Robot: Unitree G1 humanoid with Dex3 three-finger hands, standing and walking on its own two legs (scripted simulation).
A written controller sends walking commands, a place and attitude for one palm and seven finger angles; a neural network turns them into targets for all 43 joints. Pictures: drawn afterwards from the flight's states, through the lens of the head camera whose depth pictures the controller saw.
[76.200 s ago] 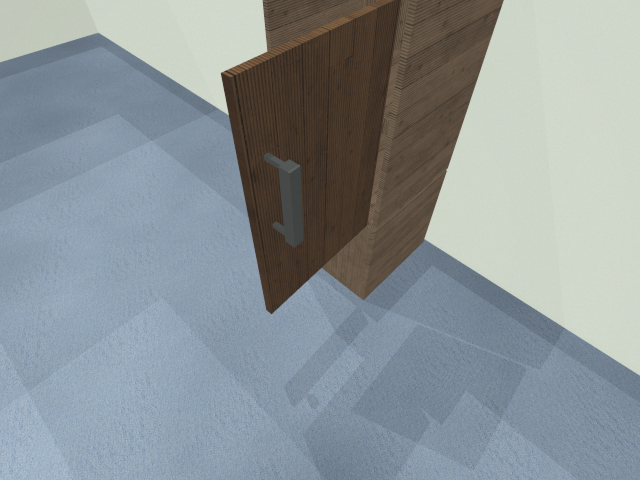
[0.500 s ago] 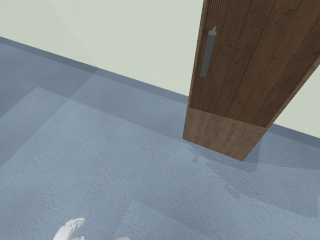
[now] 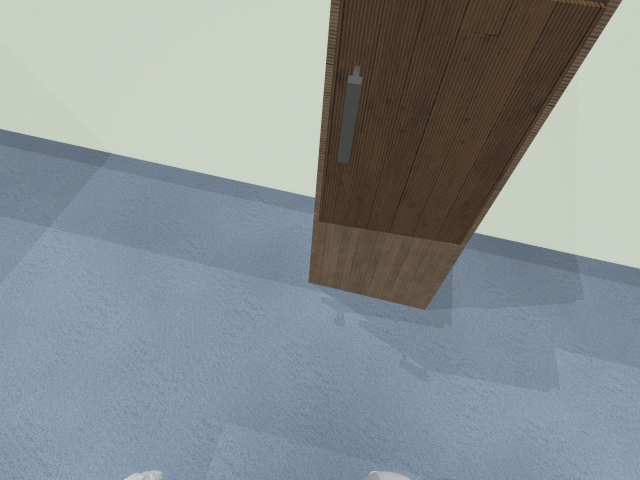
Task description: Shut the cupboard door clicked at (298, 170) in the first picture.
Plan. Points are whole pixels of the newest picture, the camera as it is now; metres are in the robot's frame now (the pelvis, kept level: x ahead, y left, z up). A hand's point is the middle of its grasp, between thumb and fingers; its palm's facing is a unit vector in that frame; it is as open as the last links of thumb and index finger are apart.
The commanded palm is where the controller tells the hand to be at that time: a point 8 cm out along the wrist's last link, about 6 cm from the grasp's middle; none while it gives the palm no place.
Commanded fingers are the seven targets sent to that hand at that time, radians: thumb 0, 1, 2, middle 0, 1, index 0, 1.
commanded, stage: take the last steps up to it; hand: left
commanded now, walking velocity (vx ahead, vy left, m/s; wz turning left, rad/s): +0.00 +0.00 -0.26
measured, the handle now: (349, 116) +0.73 -0.01 +0.02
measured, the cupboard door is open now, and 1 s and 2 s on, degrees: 4 4 4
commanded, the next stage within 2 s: come to a stop and stand still in 0.84 s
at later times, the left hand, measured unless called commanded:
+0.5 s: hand out of the picture +0.10 +0.17 -0.19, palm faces -0.10 -0.99 -0.13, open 7.4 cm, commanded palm none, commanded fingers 0.00 0.90 0.90 -0.20 -0.30 -0.20 -0.30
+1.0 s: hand (294, 355) +0.32 +0.05 -0.17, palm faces -0.13 -0.97 -0.19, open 7.2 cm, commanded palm none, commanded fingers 0.00 0.90 0.90 -0.20 -0.30 -0.20 -0.30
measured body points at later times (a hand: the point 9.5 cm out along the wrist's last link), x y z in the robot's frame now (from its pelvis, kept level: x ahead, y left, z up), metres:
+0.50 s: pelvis +0.07 -0.01 -0.01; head +0.09 +0.02 +0.44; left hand +0.10 +0.23 -0.18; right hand +0.08 -0.27 -0.14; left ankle +0.08 +0.09 -0.74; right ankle -0.02 -0.12 -0.69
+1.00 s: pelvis +0.21 -0.11 +0.00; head +0.25 -0.12 +0.45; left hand +0.33 +0.11 -0.15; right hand +0.17 -0.34 -0.16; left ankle +0.20 +0.01 -0.68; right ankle +0.21 -0.21 -0.74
